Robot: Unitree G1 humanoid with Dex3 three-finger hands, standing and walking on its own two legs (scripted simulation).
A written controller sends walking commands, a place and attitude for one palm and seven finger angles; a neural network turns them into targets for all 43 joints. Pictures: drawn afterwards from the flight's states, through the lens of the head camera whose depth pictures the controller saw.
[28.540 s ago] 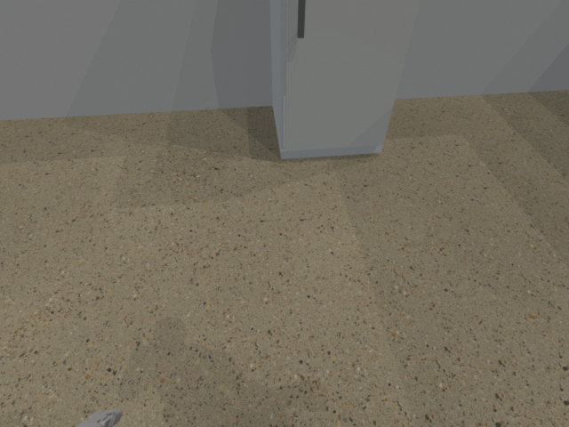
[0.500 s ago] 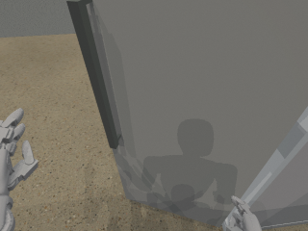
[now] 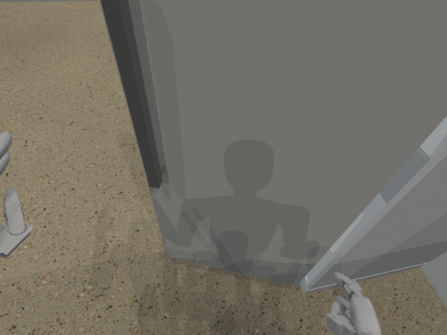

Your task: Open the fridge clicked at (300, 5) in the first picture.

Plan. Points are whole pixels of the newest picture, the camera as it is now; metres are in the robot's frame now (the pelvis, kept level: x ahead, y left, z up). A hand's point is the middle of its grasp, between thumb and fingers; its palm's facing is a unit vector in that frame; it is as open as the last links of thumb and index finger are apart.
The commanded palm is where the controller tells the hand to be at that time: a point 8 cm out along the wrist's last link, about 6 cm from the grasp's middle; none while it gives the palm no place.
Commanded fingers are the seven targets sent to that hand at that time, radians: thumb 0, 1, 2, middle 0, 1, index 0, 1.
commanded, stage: step back with the hand held close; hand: left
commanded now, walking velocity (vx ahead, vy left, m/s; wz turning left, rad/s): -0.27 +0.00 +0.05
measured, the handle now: (142, 98) +0.47 +0.19 +0.17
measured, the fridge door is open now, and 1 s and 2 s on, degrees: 67 67 67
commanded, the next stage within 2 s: stop stepping back and stand still in 0.82 s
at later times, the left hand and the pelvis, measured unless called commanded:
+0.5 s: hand out of the picture +0.11 +0.26 +0.18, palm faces +0.54 -0.70 -0.47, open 7.4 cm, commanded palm +0.04 +0.29 +0.18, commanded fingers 0.00 0.90 0.90 -0.20 -0.30 -0.20 -0.30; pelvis -0.07 -0.02 -0.02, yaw +5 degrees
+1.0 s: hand out of the picture +0.04 +0.22 +0.18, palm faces +0.38 -0.81 -0.44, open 7.4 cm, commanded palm -0.03 +0.26 +0.18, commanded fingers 0.00 0.90 0.90 -0.20 -0.30 -0.20 -0.30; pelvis -0.18 -0.03 +0.00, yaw -3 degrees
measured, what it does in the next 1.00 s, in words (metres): walks backwards: right foot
